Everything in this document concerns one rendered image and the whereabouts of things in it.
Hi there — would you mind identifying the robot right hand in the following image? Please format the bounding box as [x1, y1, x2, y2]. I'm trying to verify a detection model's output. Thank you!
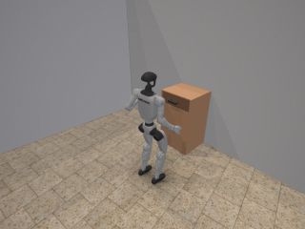
[173, 126, 182, 135]

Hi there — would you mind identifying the drawer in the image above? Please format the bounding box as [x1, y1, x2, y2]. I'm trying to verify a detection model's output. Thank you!
[162, 91, 190, 112]

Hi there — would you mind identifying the cabinet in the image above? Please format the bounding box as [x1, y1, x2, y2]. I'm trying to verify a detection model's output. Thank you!
[160, 83, 212, 155]

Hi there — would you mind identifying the right robot forearm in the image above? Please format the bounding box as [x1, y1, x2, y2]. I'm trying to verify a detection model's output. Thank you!
[161, 117, 176, 132]

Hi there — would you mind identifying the handle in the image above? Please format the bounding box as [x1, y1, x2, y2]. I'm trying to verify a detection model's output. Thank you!
[168, 99, 179, 105]

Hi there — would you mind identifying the right robot upper arm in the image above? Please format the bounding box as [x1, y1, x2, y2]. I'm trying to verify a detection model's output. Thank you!
[154, 95, 166, 124]

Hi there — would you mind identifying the left robot forearm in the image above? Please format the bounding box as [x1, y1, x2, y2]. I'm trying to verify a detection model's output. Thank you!
[126, 98, 138, 107]

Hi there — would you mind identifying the left robot foot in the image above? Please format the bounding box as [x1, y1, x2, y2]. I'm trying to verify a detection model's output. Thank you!
[138, 165, 152, 176]

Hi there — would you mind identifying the right robot thigh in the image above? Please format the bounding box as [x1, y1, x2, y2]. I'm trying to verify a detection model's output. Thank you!
[152, 129, 168, 159]

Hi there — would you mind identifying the left robot upper arm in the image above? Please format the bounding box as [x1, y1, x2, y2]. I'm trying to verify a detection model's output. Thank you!
[125, 89, 142, 112]

